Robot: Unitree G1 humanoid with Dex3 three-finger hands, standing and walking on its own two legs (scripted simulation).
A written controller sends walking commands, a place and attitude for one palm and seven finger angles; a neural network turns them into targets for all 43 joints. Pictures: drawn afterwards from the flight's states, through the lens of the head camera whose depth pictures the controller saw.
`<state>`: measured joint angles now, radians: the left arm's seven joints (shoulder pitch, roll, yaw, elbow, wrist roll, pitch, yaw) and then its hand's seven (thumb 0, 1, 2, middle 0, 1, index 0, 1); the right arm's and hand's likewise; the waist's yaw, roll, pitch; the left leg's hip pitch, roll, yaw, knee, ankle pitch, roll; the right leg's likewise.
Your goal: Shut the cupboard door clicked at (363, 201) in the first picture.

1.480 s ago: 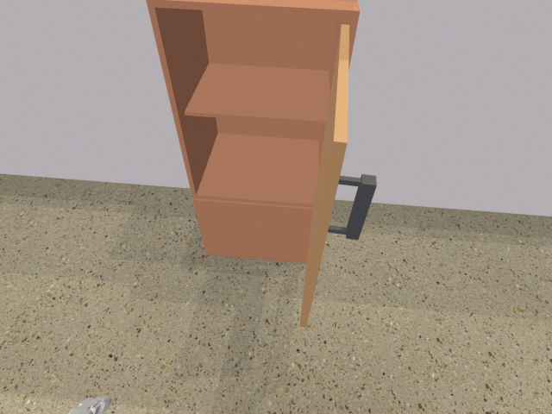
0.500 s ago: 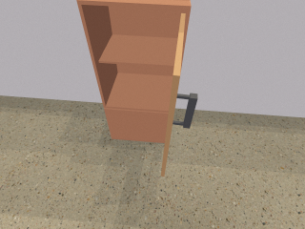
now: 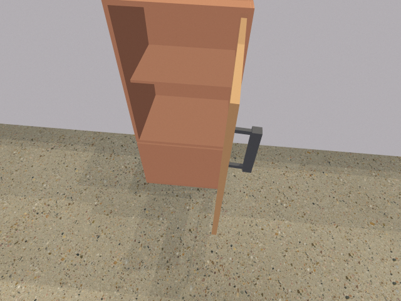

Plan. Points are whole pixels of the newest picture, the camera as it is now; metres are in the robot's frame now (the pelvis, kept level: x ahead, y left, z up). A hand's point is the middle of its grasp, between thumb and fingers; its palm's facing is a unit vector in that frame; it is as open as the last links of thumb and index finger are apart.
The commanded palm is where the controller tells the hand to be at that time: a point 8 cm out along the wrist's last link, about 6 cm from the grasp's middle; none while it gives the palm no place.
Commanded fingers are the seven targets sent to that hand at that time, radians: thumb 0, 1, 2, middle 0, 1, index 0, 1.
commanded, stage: look at it before walking up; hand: left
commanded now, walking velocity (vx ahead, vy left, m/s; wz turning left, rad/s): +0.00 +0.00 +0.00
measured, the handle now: (243, 150) +0.46 -0.08 +0.03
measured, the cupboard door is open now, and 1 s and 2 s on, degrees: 86 86 86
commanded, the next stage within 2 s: walk around to get in front in 0.06 s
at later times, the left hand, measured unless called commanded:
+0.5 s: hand out of the picture +0.06 +0.20 -0.18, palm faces -0.14 -0.95 -0.28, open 7.3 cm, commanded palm none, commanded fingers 0.00 0.90 0.90 -0.20 -0.30 -0.20 -0.30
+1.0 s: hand out of the picture +0.08 +0.14 -0.16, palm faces -0.32 -0.91 -0.26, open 7.3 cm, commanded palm none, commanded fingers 0.00 0.90 0.90 -0.20 -0.30 -0.20 -0.30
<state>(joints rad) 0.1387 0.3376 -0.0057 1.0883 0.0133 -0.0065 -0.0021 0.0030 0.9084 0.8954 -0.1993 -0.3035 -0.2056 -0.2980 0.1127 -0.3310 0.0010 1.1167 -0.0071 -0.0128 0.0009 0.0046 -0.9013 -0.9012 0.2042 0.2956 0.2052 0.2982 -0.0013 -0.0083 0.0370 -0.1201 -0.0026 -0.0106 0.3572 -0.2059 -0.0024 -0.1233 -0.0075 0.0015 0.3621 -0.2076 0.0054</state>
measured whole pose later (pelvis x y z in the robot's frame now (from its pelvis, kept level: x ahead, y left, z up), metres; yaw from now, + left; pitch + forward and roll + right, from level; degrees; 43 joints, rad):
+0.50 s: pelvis -0.01 -0.01 -0.02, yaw -10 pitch -2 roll +2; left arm 0.22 0.27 0.03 0.99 0.02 0.07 -0.01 0.00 0.91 0.90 -0.20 -0.30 -0.20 -0.30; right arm 0.14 -0.24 -0.03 1.00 -0.02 0.02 -0.02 0.00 -0.90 -0.90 0.20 0.30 0.21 0.30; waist 0.02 -0.03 0.09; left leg -0.17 0.04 0.15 0.52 -0.30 -0.02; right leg -0.33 0.01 0.04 0.76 -0.41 0.01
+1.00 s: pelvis -0.02 -0.04 +0.00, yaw -25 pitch +1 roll +2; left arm 0.30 0.19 0.06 0.93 0.02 0.02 0.00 0.00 0.91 0.90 -0.20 -0.30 -0.21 -0.30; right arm 0.10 -0.24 -0.07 0.94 -0.02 0.05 -0.03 0.01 -0.91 -0.90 0.20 0.30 0.20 0.30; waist 0.05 0.01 0.05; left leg -0.46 0.04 -0.04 0.99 -0.36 -0.08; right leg -0.26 0.13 0.16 0.43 -0.17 -0.09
